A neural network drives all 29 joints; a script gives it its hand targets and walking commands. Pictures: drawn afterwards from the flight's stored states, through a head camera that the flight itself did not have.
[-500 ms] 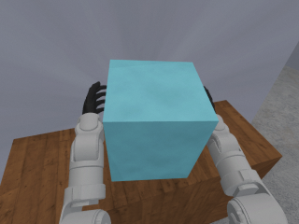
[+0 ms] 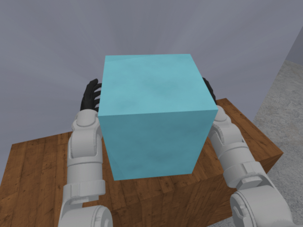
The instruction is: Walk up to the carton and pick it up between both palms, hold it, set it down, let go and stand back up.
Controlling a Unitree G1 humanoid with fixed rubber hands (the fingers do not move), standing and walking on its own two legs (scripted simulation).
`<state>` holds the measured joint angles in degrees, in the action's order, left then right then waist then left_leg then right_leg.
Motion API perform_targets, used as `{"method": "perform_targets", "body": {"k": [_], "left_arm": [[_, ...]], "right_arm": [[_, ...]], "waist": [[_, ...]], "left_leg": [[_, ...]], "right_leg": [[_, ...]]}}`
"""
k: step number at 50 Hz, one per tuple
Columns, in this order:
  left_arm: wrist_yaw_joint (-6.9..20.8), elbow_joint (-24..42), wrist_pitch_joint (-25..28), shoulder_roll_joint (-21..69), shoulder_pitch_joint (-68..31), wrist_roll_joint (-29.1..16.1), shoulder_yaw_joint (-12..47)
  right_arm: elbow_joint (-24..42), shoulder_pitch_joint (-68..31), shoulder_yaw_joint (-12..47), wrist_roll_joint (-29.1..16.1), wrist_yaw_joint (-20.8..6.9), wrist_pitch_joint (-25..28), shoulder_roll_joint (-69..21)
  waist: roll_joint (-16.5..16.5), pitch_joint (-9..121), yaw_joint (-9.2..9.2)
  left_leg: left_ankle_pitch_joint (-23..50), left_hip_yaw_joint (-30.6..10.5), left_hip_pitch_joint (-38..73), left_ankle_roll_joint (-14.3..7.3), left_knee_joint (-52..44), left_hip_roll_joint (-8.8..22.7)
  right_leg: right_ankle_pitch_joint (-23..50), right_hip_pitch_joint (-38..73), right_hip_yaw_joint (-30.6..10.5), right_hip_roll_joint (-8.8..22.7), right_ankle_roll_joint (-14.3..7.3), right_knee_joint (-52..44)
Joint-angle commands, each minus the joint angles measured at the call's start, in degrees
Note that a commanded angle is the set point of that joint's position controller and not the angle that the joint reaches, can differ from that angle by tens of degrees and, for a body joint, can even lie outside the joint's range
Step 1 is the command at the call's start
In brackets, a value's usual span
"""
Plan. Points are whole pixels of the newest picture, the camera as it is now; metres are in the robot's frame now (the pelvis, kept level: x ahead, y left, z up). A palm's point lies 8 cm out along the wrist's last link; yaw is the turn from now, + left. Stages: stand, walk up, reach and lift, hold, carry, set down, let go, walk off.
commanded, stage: reach and lift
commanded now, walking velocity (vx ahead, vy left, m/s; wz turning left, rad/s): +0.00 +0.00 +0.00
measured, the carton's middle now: (151, 118) +0.36 -0.01 +0.15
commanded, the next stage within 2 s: hold in 0.68 s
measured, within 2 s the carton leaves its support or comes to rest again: neither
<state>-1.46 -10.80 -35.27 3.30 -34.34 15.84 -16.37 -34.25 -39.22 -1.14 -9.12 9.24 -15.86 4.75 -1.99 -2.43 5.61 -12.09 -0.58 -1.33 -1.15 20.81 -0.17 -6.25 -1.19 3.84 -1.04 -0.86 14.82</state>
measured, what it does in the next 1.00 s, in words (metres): stands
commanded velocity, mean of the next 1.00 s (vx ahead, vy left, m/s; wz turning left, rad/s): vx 0.00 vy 0.00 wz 0.00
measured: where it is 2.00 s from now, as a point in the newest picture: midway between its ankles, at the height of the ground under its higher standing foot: outside the picture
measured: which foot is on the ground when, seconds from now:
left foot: down 0.00-1.00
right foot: down 0.00-1.00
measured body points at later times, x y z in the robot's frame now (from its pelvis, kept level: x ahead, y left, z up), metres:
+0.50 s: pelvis +0.00 +0.00 +0.00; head -0.04 +0.03 +0.45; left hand +0.39 +0.14 +0.20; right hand +0.39 -0.16 +0.19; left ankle +0.00 +0.10 -0.75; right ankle +0.03 -0.11 -0.75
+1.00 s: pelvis +0.00 +0.00 +0.00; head -0.06 +0.02 +0.44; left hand +0.37 +0.16 +0.22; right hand +0.38 -0.14 +0.21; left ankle +0.00 +0.10 -0.75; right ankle +0.03 -0.11 -0.75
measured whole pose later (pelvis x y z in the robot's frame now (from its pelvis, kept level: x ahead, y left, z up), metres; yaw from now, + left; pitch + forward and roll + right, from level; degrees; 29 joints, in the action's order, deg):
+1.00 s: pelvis +0.00 +0.00 +0.00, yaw +0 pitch -10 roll -1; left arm 0.9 -5.9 -43.7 2.2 -37.5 17.0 -18.8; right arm -33.4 -43.8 -0.6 -11.9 10.6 -21.4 4.7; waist -2.3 -1.4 4.3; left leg -12.1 -1.1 0.7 -1.2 21.0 -0.4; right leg -6.7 0.8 3.7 -1.0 -0.9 15.4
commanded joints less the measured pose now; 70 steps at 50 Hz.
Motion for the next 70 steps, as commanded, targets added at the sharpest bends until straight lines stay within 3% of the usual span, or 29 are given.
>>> {"method": "perform_targets", "body": {"k": [1, 5, 11, 15, 16, 18, 23, 33, 40, 43, 47, 49, 53, 63, 70], "left_arm": [[9.17, 3.85, 2.14, 28.89, -37.71, -7.58, 27.23], [9.37, 1.06, 2.43, 28.71, -40.19, -7.73, 26.19], [9.52, 0.82, 2.49, 29.06, -40.08, -8.12, 26.32], [10.01, -0.50, 1.65, 28.82, -39.23, -7.11, 24.81], [9.53, 3.99, 1.81, 31.95, -41.18, -9.18, 27.48], [8.56, 3.55, 1.64, 31.83, -41.44, -9.14, 28.24], [8.52, 2.28, -0.11, 31.20, -40.05, -6.83, 26.70], [8.13, 3.61, -1.22, 31.26, -40.74, -6.73, 27.44], [8.29, 9.74, -2.63, 29.88, -38.75, -7.81, 28.75], [9.03, 10.43, -4.25, 28.81, -38.63, -7.26, 27.83], [10.67, 8.19, -6.09, 28.56, -41.09, -6.38, 26.98], [11.13, 7.46, -6.30, 29.07, -42.69, -6.71, 27.25], [11.31, 5.97, -6.00, 29.49, -44.06, -7.21, 26.97], [11.24, 4.65, -5.42, 28.47, -43.18, -6.13, 23.99], [11.14, 5.86, -5.24, 28.29, -42.94, -6.37, 24.63]], "right_arm": [[19.82, -42.38, 18.48, -3.38, -4.43, 3.39, -37.38], [17.94, -44.36, 16.86, -2.11, -4.51, 2.87, -38.25], [17.96, -44.97, 17.66, -3.52, -3.83, 2.40, -37.73], [16.07, -44.65, 16.86, -3.46, -3.64, 1.77, -36.55], [19.56, -46.78, 17.72, -4.42, -4.11, 2.63, -37.20], [19.25, -46.55, 17.91, -4.91, -4.36, 2.66, -36.71], [16.06, -45.39, 16.03, -4.23, -4.87, 2.27, -34.50], [17.22, -47.41, 15.97, -4.91, -5.13, 2.69, -34.22], [24.48, -48.58, 23.09, -9.27, -3.17, 1.27, -36.75], [23.63, -46.74, 22.88, -9.65, -2.42, -0.67, -36.38], [20.06, -46.46, 17.99, -7.00, -2.94, -2.55, -35.77], [19.24, -47.38, 16.12, -5.95, -3.31, -2.88, -35.86], [18.46, -48.97, 15.11, -5.28, -3.60, -3.00, -36.05], [19.17, -50.92, 17.51, -6.82, -3.75, -2.20, -36.38], [20.21, -50.13, 18.65, -7.63, -3.30, -2.24, -37.01]], "waist": [[1.71, 25.12, 0.05], [1.40, 24.35, -0.06], [1.98, 27.45, 0.48], [1.15, 24.09, 0.61], [1.16, 28.67, 0.91], [2.66, 28.67, 0.97], [3.42, 23.22, 0.58], [3.96, 24.55, 0.76], [2.74, 30.21, -1.85], [2.17, 26.22, -1.70], [2.72, 19.33, 0.12], [3.61, 18.75, 0.88], [4.44, 20.61, 1.35], [3.11, 24.53, -1.05], [2.66, 24.32, -1.09]], "left_leg": [[10.09, 0.41, -2.38, 1.41, -3.87, -2.93], [5.50, 0.58, -4.55, 0.62, -5.12, -2.96], [10.89, 0.01, -1.90, 1.38, -3.38, -2.91], [10.40, 0.04, -1.73, 1.55, -4.06, -2.69], [14.40, -0.33, -0.34, 2.71, -3.31, -2.04], [18.29, -0.47, 2.13, 3.49, -1.54, -2.01], [16.07, -0.22, 1.98, 3.55, -2.86, -1.18], [17.86, 0.14, 3.18, 3.50, -1.98, -1.30], [25.71, 0.13, 4.05, 2.59, 0.56, -2.19], [21.81, 0.67, 2.73, 2.19, -0.94, -2.26], [11.30, 1.50, -1.30, 1.97, -4.48, -1.54], [8.55, 1.49, -2.67, 2.24, -5.21, -1.31], [9.02, 1.11, -2.64, 2.72, -4.76, -1.30], [14.35, 0.94, -0.95, 2.04, -3.33, -1.69], [15.12, 1.15, -0.36, 1.77, -2.94, -2.11]], "right_leg": [[13.70, 12.45, -0.92, -0.75, 3.71, 1.43], [9.89, 11.59, -1.04, -0.30, 3.64, 1.04], [14.74, 12.93, -0.97, -0.90, 3.98, 1.84], [12.35, 12.01, -0.41, -1.33, 3.92, 1.19], [12.94, 11.81, 0.39, -2.25, 3.42, 1.97], [12.82, 10.43, 0.52, -2.59, 2.90, 1.41], [7.51, 8.19, 0.83, -2.46, 2.34, 0.26], [9.09, 8.91, 0.88, -2.43, 2.44, 0.51], [17.38, 14.21, -0.23, -2.76, 3.06, 2.03], [13.76, 13.10, -0.40, -2.45, 3.23, 1.40], [3.12, 10.25, -0.33, -1.72, 2.52, -0.38], [1.11, 10.08, -0.31, -1.49, 2.19, -0.45], [2.13, 10.85, -0.07, -1.58, 2.05, 0.05], [5.40, 12.47, 0.28, -2.40, 2.23, 0.53], [7.10, 12.23, 0.03, -2.22, 2.65, 0.53]]}}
